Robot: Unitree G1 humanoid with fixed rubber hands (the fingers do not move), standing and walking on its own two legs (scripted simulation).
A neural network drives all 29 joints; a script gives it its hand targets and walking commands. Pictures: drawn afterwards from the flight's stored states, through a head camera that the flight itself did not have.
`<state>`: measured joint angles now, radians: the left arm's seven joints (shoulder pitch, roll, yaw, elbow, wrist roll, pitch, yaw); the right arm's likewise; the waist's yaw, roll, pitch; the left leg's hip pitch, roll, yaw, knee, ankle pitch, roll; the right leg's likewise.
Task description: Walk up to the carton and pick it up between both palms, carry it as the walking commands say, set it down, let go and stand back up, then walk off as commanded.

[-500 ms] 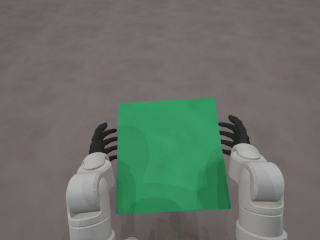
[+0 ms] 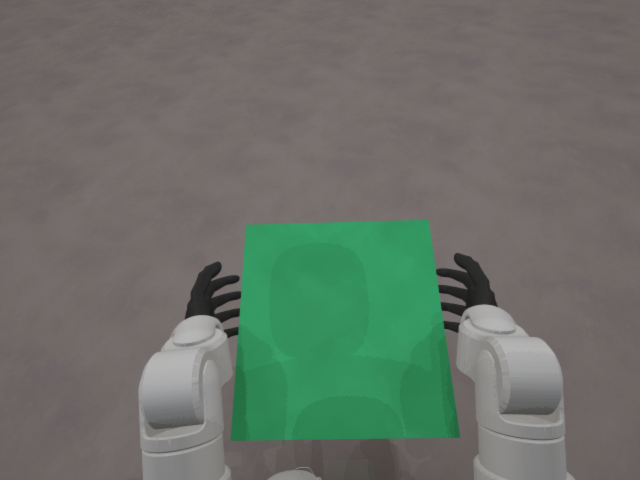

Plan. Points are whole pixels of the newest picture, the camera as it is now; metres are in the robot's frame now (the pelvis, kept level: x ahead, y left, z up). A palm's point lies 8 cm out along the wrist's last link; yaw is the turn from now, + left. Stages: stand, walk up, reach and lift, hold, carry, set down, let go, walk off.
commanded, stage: carry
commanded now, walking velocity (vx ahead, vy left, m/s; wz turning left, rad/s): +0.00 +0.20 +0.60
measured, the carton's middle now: (339, 335) +0.30 -0.01 +0.00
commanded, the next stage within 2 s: none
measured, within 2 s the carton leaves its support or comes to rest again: neither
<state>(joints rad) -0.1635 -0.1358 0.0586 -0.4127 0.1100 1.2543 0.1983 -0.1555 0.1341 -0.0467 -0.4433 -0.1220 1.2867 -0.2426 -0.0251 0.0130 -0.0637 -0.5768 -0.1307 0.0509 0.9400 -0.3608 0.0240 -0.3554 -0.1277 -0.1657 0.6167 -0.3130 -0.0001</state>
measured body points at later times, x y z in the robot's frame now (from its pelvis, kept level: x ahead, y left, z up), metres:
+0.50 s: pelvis -0.05 +0.19 +0.00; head +0.00 +0.20 +0.44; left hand +0.18 +0.43 +0.08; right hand +0.28 +0.14 +0.07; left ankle +0.01 +0.26 -0.73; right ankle -0.02 +0.10 -0.70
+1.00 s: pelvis -0.14 +0.35 -0.01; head -0.13 +0.38 +0.44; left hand -0.01 +0.65 +0.06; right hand +0.18 +0.41 +0.07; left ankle -0.15 +0.47 -0.73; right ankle -0.07 +0.20 -0.67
